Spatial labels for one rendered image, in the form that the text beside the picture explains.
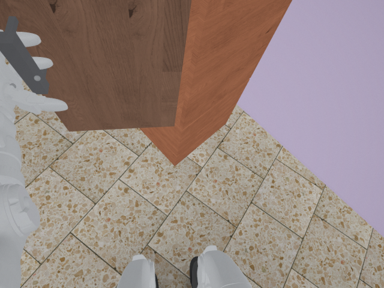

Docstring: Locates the handle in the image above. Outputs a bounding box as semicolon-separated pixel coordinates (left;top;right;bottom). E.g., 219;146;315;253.
0;16;49;94

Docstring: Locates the left robot forearm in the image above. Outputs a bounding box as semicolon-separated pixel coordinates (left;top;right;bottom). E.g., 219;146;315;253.
0;100;25;188

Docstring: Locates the robot shin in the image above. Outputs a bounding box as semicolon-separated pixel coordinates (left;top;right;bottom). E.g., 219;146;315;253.
132;254;146;261
197;245;217;288

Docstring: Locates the left robot hand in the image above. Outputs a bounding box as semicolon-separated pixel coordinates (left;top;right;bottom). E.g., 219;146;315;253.
0;29;68;115

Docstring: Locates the right robot shin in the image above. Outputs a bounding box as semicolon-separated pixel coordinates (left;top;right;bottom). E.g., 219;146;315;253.
197;245;217;288

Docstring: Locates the robot left upper arm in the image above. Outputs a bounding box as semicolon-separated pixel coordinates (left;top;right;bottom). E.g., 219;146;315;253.
0;184;40;288

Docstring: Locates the left robot shin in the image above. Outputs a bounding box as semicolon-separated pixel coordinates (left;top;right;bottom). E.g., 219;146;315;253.
132;254;146;261

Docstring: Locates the cupboard door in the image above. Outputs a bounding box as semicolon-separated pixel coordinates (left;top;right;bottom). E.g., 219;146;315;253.
0;0;191;131

